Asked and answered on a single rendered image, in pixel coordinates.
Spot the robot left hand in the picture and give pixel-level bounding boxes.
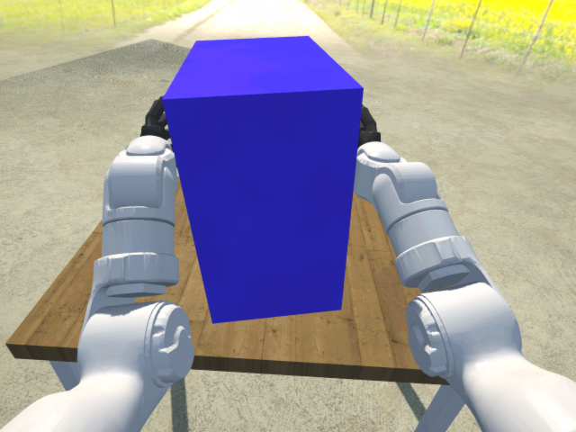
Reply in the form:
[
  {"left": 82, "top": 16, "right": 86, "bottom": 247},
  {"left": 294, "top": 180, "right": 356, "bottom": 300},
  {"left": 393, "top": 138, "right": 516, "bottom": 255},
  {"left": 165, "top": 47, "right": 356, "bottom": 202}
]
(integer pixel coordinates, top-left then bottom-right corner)
[{"left": 140, "top": 96, "right": 177, "bottom": 167}]

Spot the robot right forearm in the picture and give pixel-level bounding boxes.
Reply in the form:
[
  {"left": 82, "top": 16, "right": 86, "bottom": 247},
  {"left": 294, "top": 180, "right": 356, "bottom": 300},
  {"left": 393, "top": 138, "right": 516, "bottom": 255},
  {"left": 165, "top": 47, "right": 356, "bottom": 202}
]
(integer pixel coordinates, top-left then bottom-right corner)
[{"left": 354, "top": 141, "right": 522, "bottom": 349}]

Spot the robot right hand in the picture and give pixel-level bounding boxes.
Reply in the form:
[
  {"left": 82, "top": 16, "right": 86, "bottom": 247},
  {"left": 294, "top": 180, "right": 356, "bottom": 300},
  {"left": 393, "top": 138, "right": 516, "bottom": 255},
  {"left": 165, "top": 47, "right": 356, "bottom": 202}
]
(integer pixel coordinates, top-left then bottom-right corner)
[{"left": 357, "top": 105, "right": 381, "bottom": 149}]

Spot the robot right upper arm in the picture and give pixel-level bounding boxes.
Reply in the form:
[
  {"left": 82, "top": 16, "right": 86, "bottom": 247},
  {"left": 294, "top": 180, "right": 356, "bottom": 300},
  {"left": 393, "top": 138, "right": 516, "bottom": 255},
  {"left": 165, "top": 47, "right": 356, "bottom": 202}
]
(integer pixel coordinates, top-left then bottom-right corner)
[{"left": 406, "top": 281, "right": 576, "bottom": 432}]

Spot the robot left upper arm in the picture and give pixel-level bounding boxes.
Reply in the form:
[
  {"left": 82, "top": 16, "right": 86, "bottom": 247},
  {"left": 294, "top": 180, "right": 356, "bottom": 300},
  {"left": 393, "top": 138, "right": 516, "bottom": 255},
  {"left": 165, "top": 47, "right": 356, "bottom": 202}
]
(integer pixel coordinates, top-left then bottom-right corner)
[{"left": 0, "top": 301, "right": 194, "bottom": 432}]

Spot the carton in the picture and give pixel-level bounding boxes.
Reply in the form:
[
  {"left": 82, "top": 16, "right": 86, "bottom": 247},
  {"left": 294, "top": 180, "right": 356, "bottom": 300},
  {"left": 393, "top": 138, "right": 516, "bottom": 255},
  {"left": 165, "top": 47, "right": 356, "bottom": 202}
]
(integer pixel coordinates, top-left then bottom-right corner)
[{"left": 162, "top": 36, "right": 364, "bottom": 324}]

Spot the robot left forearm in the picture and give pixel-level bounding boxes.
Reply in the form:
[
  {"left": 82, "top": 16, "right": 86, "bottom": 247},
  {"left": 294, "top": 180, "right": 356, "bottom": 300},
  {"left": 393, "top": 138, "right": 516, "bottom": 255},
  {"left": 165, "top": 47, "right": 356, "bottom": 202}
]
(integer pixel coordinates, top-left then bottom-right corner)
[{"left": 77, "top": 135, "right": 179, "bottom": 374}]

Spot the table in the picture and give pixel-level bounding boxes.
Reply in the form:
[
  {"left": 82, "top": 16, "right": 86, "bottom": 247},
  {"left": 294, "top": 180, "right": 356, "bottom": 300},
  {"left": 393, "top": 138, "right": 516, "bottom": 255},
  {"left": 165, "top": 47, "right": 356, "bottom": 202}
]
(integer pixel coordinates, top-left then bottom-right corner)
[{"left": 5, "top": 176, "right": 465, "bottom": 432}]

